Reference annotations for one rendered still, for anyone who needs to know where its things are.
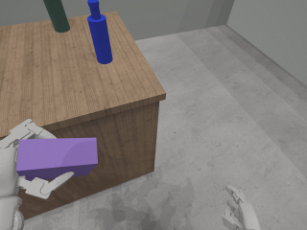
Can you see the table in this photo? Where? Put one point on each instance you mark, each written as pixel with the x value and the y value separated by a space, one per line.
pixel 55 80

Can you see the robot left forearm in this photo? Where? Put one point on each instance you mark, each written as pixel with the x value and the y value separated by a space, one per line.
pixel 10 216

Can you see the robot right hand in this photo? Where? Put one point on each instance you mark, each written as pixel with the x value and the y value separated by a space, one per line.
pixel 244 217

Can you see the robot left hand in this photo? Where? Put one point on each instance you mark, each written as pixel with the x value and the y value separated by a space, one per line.
pixel 10 181

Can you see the sponge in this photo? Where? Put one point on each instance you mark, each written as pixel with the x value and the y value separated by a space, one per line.
pixel 49 158

